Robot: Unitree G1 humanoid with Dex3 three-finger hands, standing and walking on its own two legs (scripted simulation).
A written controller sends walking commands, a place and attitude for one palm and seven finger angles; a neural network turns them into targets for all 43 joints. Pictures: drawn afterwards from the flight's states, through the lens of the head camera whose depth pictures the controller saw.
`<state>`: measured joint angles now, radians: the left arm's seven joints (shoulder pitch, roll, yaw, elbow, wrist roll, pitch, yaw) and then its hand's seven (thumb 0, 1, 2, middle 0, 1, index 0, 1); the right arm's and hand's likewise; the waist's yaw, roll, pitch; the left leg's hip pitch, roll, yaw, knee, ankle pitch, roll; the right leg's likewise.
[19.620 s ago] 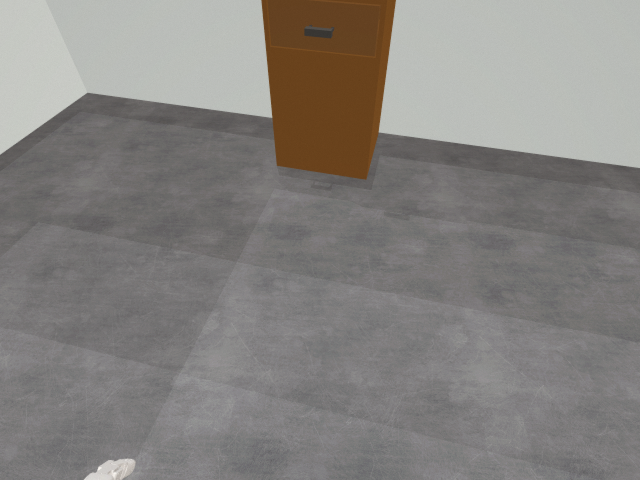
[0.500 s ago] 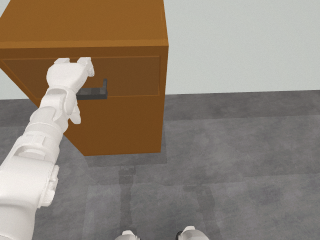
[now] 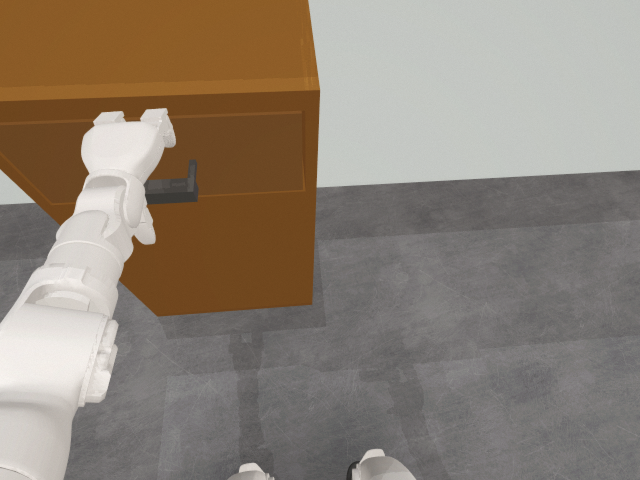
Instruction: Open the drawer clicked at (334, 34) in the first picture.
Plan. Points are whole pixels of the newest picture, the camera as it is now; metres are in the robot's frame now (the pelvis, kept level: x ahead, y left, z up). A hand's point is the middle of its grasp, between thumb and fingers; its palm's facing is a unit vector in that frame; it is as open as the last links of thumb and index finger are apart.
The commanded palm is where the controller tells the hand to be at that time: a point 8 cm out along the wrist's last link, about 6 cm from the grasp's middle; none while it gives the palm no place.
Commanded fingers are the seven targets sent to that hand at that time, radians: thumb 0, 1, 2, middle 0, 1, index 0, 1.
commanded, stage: lower the fingers behind the handle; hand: left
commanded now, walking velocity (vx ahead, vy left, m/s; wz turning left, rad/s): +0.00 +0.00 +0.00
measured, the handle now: (162, 179) +0.55 +0.20 -0.03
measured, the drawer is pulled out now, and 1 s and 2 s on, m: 0.00 0.00 0.00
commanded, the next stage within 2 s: lift the fingers back up to retry in 1.44 s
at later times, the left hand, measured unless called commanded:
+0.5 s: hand (139, 204) +0.50 +0.22 -0.01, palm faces -0.09 +0.03 -1.00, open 13.8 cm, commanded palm +0.49 +0.20 +0.04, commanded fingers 0.00 -0.50 0.30 -0.30 -1.20 -0.30 -1.20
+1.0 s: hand (147, 207) +0.50 +0.21 -0.02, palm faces +0.00 +0.03 -1.00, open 13.8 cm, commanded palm +0.48 +0.21 +0.00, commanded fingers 0.00 -0.50 0.30 -0.30 -1.20 -0.30 -1.20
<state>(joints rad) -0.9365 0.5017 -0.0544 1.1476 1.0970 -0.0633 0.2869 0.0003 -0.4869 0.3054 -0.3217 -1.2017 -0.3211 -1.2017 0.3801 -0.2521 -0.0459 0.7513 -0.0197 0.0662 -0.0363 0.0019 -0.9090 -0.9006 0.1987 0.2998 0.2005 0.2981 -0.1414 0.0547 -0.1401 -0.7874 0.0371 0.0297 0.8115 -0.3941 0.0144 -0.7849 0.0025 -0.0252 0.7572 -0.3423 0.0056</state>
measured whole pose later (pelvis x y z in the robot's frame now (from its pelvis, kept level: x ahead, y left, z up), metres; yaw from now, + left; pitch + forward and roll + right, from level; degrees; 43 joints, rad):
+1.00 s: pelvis -0.03 +0.01 -0.04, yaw +0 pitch +26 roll -2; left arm -1.01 0.51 -0.05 1.22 1.15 -0.01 0.42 0.00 -0.49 0.31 -0.28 -1.29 -0.32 -1.20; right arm 0.33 -0.26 -0.03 0.74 -0.04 0.04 -0.01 0.00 -0.91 -0.90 0.20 0.30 0.20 0.30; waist -0.17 0.06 -0.15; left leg -1.07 0.03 0.02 1.06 -0.45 0.03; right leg -1.06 0.00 -0.03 0.99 -0.39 0.02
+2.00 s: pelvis -0.02 +0.01 -0.02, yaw +0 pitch +24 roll -3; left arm -0.96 0.54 -0.03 1.11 1.10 -0.05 0.32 0.00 -0.49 0.31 -0.31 -1.20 -0.32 -1.20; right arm 0.39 -0.26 -0.04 0.73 -0.03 0.04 -0.03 0.00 -0.91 -0.90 0.20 0.30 0.20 0.30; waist -0.16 0.07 -0.14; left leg -0.95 0.04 0.02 0.95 -0.42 0.02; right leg -0.93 0.01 -0.03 0.87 -0.36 0.01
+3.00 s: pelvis +0.00 +0.00 +0.00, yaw +0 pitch +20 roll -1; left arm -0.83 0.50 -0.01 1.05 1.11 -0.15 0.30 0.00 -0.49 0.31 -0.32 -1.20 -0.32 -1.20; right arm 0.38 -0.26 -0.06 0.74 -0.02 0.07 -0.04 0.00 -0.91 -0.90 0.20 0.30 0.20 0.30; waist -0.13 0.05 -0.13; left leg -0.76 0.04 0.04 0.81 -0.39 0.02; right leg -0.77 0.01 -0.01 0.76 -0.34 0.01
